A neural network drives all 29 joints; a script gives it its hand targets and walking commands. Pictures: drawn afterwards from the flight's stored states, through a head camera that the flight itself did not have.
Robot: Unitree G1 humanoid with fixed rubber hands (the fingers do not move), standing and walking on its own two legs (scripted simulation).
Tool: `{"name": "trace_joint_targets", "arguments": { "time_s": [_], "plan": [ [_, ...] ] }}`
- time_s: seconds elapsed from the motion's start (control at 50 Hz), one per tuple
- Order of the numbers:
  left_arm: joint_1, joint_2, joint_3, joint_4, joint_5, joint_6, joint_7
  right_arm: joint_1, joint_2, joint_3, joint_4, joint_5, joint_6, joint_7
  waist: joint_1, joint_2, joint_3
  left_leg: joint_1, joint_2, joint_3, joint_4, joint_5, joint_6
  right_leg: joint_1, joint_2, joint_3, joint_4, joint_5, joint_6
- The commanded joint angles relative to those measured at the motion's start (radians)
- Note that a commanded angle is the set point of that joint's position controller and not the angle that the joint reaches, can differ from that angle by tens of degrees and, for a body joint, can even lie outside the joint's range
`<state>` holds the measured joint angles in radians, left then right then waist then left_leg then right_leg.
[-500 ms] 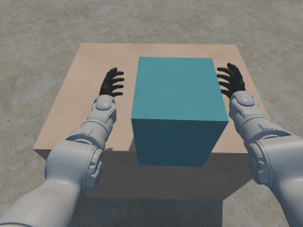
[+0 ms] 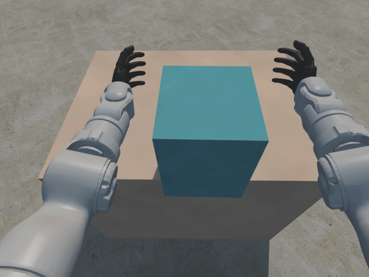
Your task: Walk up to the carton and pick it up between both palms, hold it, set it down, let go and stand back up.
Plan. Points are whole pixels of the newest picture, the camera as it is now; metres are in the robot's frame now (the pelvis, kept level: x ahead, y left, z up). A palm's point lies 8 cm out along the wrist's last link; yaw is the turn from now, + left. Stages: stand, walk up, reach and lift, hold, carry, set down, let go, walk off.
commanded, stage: set down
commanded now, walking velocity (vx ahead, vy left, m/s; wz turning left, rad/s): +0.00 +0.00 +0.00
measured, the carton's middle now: (204, 135) +0.45 +0.00 +0.03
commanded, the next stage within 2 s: none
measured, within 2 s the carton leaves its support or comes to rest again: neither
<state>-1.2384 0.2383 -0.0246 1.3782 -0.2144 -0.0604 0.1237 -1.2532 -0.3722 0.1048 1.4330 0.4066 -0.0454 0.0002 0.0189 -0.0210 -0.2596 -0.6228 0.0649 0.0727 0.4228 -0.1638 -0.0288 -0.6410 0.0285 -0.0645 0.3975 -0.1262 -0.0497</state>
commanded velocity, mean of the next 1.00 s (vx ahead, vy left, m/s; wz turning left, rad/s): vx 0.00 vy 0.00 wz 0.00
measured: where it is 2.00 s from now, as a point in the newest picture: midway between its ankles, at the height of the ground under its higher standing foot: outside the picture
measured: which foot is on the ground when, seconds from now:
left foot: down 0.00-1.00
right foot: down 0.00-1.00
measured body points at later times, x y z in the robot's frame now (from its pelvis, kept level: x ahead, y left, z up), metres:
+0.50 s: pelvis +0.00 +0.00 +0.01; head +0.04 +0.01 +0.46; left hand +0.49 +0.18 +0.21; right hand +0.49 -0.21 +0.22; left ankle +0.00 +0.14 -0.73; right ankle +0.02 -0.09 -0.73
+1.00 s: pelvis -0.01 +0.00 +0.01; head -0.01 +0.01 +0.46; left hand +0.40 +0.19 +0.13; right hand +0.42 -0.19 +0.14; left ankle +0.00 +0.14 -0.73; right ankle +0.02 -0.09 -0.73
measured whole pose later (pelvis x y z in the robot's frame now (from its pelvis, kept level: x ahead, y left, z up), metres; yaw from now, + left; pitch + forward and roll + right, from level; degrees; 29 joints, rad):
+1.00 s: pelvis -0.01 +0.00 +0.01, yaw +1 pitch +2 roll +0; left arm -0.68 0.15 0.12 0.68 -0.05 0.27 0.09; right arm -0.77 -0.30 0.05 0.94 0.34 0.10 -0.06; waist 0.00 -0.02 -0.06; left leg -0.22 0.05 0.04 0.36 -0.17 -0.03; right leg -0.23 0.04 -0.05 0.32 -0.13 -0.04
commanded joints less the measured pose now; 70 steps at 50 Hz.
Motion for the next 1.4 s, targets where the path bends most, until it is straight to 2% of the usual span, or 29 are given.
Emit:
{"name": "trace_joint_targets", "arguments": {
  "time_s": [0.0,0.14,0.28,0.46,0.58,0.6,0.62,0.66,0.7,0.72,0.76,0.8,0.84,0.88,0.9,0.96,1.0,1.02,1.06,1.1,1.12,1.18,1.2,1.24,1.28,1.3,1.34,1.36,1.38],
  "plan": [
    [-0.422,0.108,0.009,-0.150,0.001,0.024,0.000,-0.406,-0.153,-0.017,-0.118,0.005,0.009,-0.008,-0.012,-0.014,-0.549,0.235,-0.042,-0.032,0.013,0.244,-0.011,0.416,-0.001,0.058,0.029,0.430,0.076],
    [-0.432,0.118,0.016,-0.226,0.002,0.143,0.007,-0.428,-0.174,-0.011,-0.126,0.032,0.082,-0.010,-0.012,0.016,-0.483,0.348,-0.042,-0.042,0.016,0.290,-0.027,0.373,0.017,0.044,-0.008,0.412,0.077],
    [-0.439,0.149,0.026,-0.294,-0.006,0.256,0.012,-0.449,-0.183,0.007,-0.159,0.058,0.167,-0.004,-0.002,0.006,-0.417,0.365,-0.048,-0.044,-0.015,0.251,-0.017,0.413,0.021,0.048,-0.031,0.385,0.079],
    [-0.248,0.129,0.071,-0.391,0.062,0.301,-0.022,-0.303,-0.163,0.034,-0.227,0.072,0.193,-0.016,-0.004,-0.008,-0.311,0.378,-0.057,-0.043,-0.065,0.262,-0.002,0.544,0.018,0.071,-0.051,0.414,0.082],
    [-0.104,0.078,0.109,-0.563,0.123,0.251,-0.032,-0.167,-0.139,-0.011,-0.362,0.025,0.123,-0.026,-0.008,0.013,-0.306,0.450,-0.058,-0.041,-0.060,0.314,-0.010,0.559,0.026,0.061,-0.061,0.400,0.074],
    [-0.085,0.066,0.124,-0.575,0.117,0.267,-0.035,-0.161,-0.134,0.043,-0.422,0.046,0.126,-0.023,0.040,0.013,-0.349,0.477,-0.063,-0.038,-0.051,0.354,-0.006,0.610,0.036,0.052,-0.061,0.415,0.076],
    [-0.053,0.055,0.125,-0.628,0.135,0.280,-0.031,-0.135,-0.133,0.014,-0.467,0.035,0.118,-0.025,0.017,0.022,-0.361,0.500,-0.059,-0.040,-0.036,0.398,-0.021,0.609,0.047,0.041,-0.056,0.443,0.070],
    [0.032,0.029,0.142,-0.786,0.154,0.301,-0.027,-0.031,-0.139,-0.009,-0.507,0.025,0.102,-0.037,0.004,0.033,-0.379,0.581,-0.064,-0.040,-0.017,0.464,-0.034,0.608,0.059,0.031,-0.050,0.477,0.071],
    [0.076,0.018,0.161,-0.853,0.171,0.320,-0.028,0.008,-0.126,-0.034,-0.529,0.014,0.108,-0.046,-0.012,0.055,-0.310,0.590,-0.069,-0.038,-0.022,0.429,-0.037,0.584,0.058,0.037,-0.067,0.417,0.066],
    [0.064,0.030,0.169,-0.902,0.160,0.322,-0.029,-0.013,-0.135,-0.049,-0.594,0.001,0.104,-0.051,-0.001,0.041,-0.324,0.582,-0.072,-0.042,-0.023,0.405,-0.029,0.586,0.050,0.037,-0.069,0.394,0.069],
    [0.100,0.028,0.167,-0.888,0.147,0.341,-0.032,-0.003,-0.115,-0.050,-0.622,-0.013,0.123,-0.062,-0.014,-0.024,-0.237,0.505,-0.076,-0.030,-0.048,0.291,0.001,0.612,0.045,0.053,-0.067,0.353,0.077],
    [0.105,0.032,0.150,-0.878,0.139,0.351,-0.029,0.019,-0.117,-0.090,-0.631,-0.036,0.141,-0.070,-0.033,-0.018,-0.193,0.455,-0.075,-0.026,-0.069,0.175,0.015,0.604,0.035,0.058,-0.074,0.231,0.074],
    [0.167,0.000,0.143,-0.844,0.135,0.354,-0.029,0.068,-0.078,-0.077,-0.635,-0.054,0.154,-0.072,-0.023,-0.033,-0.141,0.437,-0.075,-0.028,-0.075,0.130,0.023,0.596,0.026,0.063,-0.078,0.185,0.071],
    [0.204,-0.016,0.141,-0.807,0.149,0.341,-0.029,0.120,-0.052,-0.080,-0.592,-0.059,0.151,-0.066,-0.028,-0.031,-0.119,0.449,-0.070,-0.033,-0.089,0.085,0.025,0.588,0.022,0.063,-0.094,0.105,0.064],
    [0.236,-0.021,0.146,-0.803,0.148,0.327,-0.030,0.143,-0.038,-0.076,-0.611,-0.057,0.144,-0.064,-0.017,-0.051,-0.103,0.431,-0.073,-0.031,-0.088,0.088,0.030,0.583,0.020,0.067,-0.094,0.112,0.066],
    [0.306,-0.053,0.144,-0.799,0.168,0.288,-0.040,0.232,-0.021,-0.088,-0.602,-0.087,0.115,-0.062,-0.030,-0.032,-0.068,0.458,-0.071,-0.038,-0.084,0.124,0.017,0.596,0.023,0.070,-0.095,0.123,0.059],
    [0.327,-0.063,0.145,-0.810,0.190,0.261,-0.037,0.281,0.003,-0.096,-0.573,-0.096,0.092,-0.053,-0.021,0.019,-0.048,0.473,-0.069,-0.038,-0.094,0.106,0.012,0.575,0.019,0.066,-0.101,0.069,0.051],
    [0.358,-0.071,0.144,-0.844,0.197,0.243,-0.029,0.288,-0.006,-0.095,-0.617,-0.092,0.070,-0.049,-0.014,0.043,-0.060,0.490,-0.068,-0.038,-0.090,0.142,0.007,0.575,0.019,0.065,-0.099,0.091,0.048],
    [0.387,-0.066,0.156,-0.823,0.218,0.223,-0.021,0.314,0.012,-0.084,-0.610,-0.097,0.046,-0.039,0.009,0.011,-0.020,0.503,-0.067,-0.032,-0.087,0.168,0.014,0.573,0.027,0.055,-0.094,0.098,0.046],
    [0.371,-0.062,0.144,-0.875,0.204,0.196,-0.005,0.293,0.003,-0.096,-0.680,-0.093,0.019,-0.033,0.019,0.014,-0.049,0.484,-0.067,-0.024,-0.088,0.142,0.014,0.579,0.023,0.057,-0.095,0.053,0.052],
    [0.369,-0.058,0.139,-0.895,0.207,0.180,0.001,0.315,0.005,-0.112,-0.679,-0.111,0.007,-0.037,-0.004,0.030,-0.038,0.466,-0.071,-0.024,-0.087,0.114,0.016,0.571,0.019,0.062,-0.095,0.039,0.048],
    [0.394,-0.053,0.143,-0.916,0.180,0.138,0.009,0.337,0.013,-0.120,-0.788,-0.134,-0.017,-0.040,0.007,-0.008,-0.085,0.435,-0.073,-0.024,-0.089,0.085,0.033,0.608,0.005,0.076,-0.086,0.064,0.051],
    [0.402,-0.074,0.113,-0.925,0.164,0.132,0.007,0.345,0.010,-0.132,-0.781,-0.131,-0.023,-0.037,-0.014,-0.012,-0.101,0.444,-0.069,-0.027,-0.089,0.090,0.025,0.594,0.010,0.073,-0.075,0.085,0.044],
    [0.444,-0.070,0.130,-0.929,0.181,0.111,0.008,0.393,0.005,-0.134,-0.783,-0.141,-0.037,-0.032,0.006,0.011,-0.150,0.460,-0.068,-0.029,-0.077,0.120,0.023,0.620,0.006,0.083,-0.068,0.109,0.048],
    [0.541,-0.105,0.110,-0.875,0.186,0.106,-0.015,0.494,0.020,-0.116,-0.727,-0.146,-0.047,-0.034,-0.026,-0.030,-0.109,0.472,-0.070,-0.032,-0.085,0.139,0.024,0.630,0.010,0.078,-0.074,0.162,0.050],
    [0.551,-0.108,0.118,-0.853,0.197,0.093,-0.023,0.493,0.044,-0.105,-0.690,-0.146,-0.052,-0.036,-0.010,-0.014,-0.064,0.472,-0.071,-0.029,-0.084,0.161,0.020,0.634,0.008,0.083,-0.075,0.168,0.050],
    [0.533,-0.113,0.103,-0.883,0.180,0.074,-0.028,0.487,0.021,-0.121,-0.720,-0.141,-0.073,-0.030,-0.016,-0.009,-0.079,0.501,-0.069,-0.036,-0.087,0.183,0.003,0.599,0.018,0.079,-0.087,0.154,0.047],
    [0.634,-0.134,0.093,-0.844,0.194,0.069,-0.031,0.564,0.026,-0.108,-0.669,-0.140,-0.081,-0.025,-0.032,-0.003,-0.012,0.512,-0.065,-0.038,-0.081,0.209,0.004,0.600,0.016,0.079,-0.091,0.163,0.042],
    [0.659,-0.138,0.095,-0.872,0.202,0.053,-0.038,0.588,0.027,-0.107,-0.664,-0.138,-0.098,-0.020,-0.021,-0.012,-0.015,0.539,-0.064,-0.048,-0.079,0.230,-0.003,0.598,0.026,0.072,-0.096,0.173,0.041]
  ]
}}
